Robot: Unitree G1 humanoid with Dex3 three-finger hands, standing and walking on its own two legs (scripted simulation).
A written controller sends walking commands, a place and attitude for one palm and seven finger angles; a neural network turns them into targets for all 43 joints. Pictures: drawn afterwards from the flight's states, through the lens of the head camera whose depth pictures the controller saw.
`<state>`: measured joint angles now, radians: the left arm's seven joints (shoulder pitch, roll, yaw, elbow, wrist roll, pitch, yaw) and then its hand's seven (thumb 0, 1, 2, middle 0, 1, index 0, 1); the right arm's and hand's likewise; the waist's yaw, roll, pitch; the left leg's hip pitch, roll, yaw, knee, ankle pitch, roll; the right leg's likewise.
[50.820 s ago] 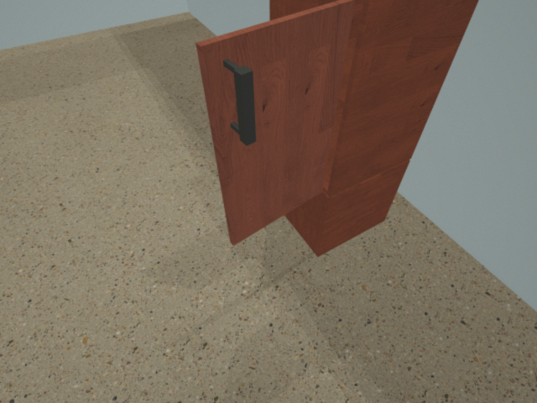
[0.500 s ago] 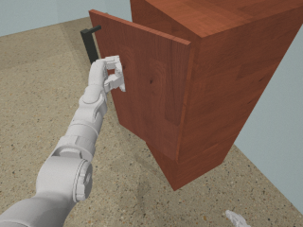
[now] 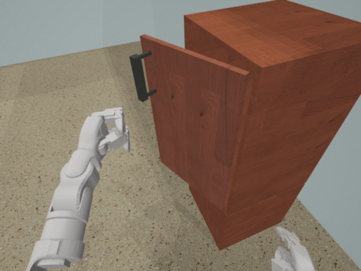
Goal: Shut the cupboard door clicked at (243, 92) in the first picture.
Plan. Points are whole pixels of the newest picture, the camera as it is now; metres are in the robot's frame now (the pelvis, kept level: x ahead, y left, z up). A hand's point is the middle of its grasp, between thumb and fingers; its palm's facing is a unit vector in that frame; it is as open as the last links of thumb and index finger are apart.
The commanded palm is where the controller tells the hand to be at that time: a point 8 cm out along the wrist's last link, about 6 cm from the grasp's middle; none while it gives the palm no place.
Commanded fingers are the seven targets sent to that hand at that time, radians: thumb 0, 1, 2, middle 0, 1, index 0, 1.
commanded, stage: draw the hand back to the body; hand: left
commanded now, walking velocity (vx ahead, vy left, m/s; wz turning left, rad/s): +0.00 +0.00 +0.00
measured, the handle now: (145, 76) +0.64 +0.16 +0.14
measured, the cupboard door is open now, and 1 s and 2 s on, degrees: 23 23 23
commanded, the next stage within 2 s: step back with the hand held close in 1.10 s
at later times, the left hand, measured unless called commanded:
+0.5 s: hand (64, 167) +0.26 +0.24 +0.16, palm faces +0.34 -0.88 -0.33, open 4.4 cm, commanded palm +0.20 +0.29 +0.17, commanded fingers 0.00 0.90 0.90 -0.47 -0.60 -0.47 -0.60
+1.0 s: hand (20, 196) +0.20 +0.29 +0.16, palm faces +0.48 -0.79 -0.37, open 7.3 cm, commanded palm +0.14 +0.33 +0.18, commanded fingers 0.00 0.90 0.90 -0.20 -0.30 -0.20 -0.30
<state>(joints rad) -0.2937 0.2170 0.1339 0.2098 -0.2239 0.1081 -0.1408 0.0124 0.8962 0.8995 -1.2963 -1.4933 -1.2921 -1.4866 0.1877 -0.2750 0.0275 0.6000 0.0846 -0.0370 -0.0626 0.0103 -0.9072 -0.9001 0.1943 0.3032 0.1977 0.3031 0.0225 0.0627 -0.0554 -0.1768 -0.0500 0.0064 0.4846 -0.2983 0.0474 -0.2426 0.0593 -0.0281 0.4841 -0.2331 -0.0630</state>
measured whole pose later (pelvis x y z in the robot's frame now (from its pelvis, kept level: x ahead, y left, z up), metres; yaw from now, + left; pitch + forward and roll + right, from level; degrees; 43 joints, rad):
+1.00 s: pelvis +0.01 +0.02 +0.01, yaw +1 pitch -4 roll -1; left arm 0.43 0.31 0.32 -0.36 -0.07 -0.07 0.11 0.01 0.89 0.90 -0.23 -0.32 -0.23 -0.32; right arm 0.17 -0.23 0.01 0.62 0.02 -0.05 -0.06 0.01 -0.90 -0.90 0.20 0.30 0.20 0.30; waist 0.08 0.08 0.00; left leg -0.06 -0.07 -0.01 0.40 -0.27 0.07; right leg -0.12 0.04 -0.03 0.39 -0.21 -0.03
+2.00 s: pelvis -0.08 +0.04 -0.02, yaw +0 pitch +0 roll -1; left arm 0.48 0.37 0.43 -0.50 -0.01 -0.20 0.15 0.01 0.88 0.90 -0.22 -0.30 -0.21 -0.30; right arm 0.26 -0.24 -0.01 0.56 0.02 0.01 -0.07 0.01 -0.90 -0.90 0.20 0.30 0.20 0.30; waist -0.01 -0.01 -0.01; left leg -0.42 -0.07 0.06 0.71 -0.34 0.10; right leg -0.46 0.01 -0.02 0.65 -0.19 -0.01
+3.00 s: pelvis -0.27 +0.03 -0.01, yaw +2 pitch +0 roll -1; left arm 0.56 0.46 0.49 -0.60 -0.05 -0.22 0.18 0.01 0.88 0.90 -0.22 -0.30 -0.21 -0.30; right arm 0.28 -0.14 0.03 0.62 0.01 -0.10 -0.06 0.01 -0.90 -0.90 0.20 0.30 0.20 0.30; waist 0.00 -0.03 -0.06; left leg -0.31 0.07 -0.02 0.63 -0.33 -0.04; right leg -0.36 0.01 -0.02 0.56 -0.19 -0.01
